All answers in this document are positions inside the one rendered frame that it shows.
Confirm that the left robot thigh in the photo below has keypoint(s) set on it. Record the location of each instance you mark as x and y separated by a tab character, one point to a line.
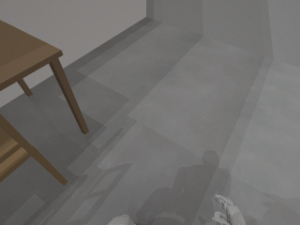
121	220

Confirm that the chair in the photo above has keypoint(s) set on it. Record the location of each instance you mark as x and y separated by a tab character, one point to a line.
15	150

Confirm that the robot right hand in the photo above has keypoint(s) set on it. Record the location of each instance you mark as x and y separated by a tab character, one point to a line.
233	214

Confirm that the table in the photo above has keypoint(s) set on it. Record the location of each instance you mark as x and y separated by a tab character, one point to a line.
22	54

